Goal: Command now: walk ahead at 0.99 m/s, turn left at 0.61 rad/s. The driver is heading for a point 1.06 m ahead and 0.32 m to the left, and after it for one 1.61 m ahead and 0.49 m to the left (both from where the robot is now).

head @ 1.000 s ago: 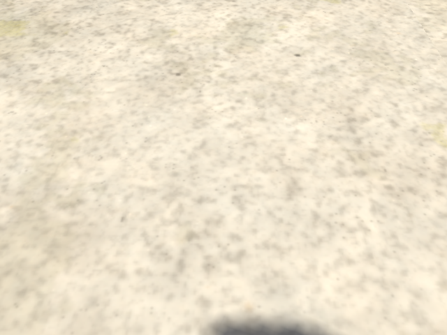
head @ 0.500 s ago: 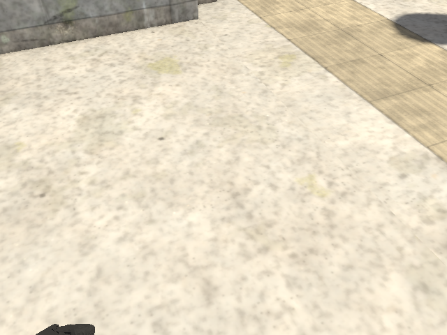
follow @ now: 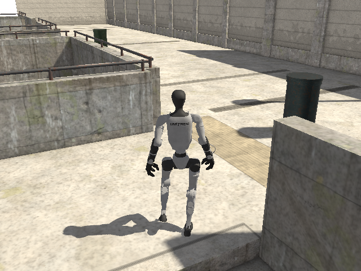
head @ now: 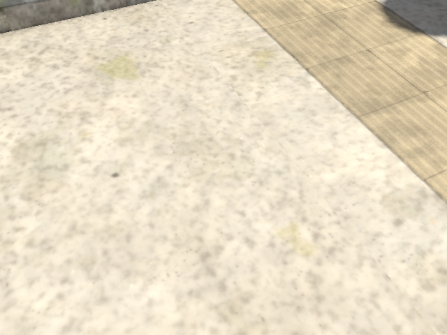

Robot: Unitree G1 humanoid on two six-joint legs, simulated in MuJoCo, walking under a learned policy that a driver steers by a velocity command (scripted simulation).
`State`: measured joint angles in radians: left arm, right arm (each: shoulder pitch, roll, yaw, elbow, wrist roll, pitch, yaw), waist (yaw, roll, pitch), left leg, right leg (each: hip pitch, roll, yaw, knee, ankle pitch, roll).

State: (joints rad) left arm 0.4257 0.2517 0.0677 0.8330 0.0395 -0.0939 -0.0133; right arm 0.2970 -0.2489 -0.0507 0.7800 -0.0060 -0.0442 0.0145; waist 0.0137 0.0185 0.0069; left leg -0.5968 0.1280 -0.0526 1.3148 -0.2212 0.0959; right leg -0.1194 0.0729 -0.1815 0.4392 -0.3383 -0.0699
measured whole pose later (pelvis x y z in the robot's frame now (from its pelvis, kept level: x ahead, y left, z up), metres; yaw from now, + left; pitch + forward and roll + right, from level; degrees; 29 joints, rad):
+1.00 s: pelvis +0.56 +0.14 +0.00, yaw +32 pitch +1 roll -1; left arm 0.29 0.29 0.09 0.67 -0.04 0.03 0.03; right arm 0.07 -0.21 -0.01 0.61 -0.05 0.03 -0.02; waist 0.07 -0.03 0.05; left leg -0.34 -0.04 -0.09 0.60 -0.27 0.03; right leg -0.53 0.15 0.20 0.68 -0.34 0.02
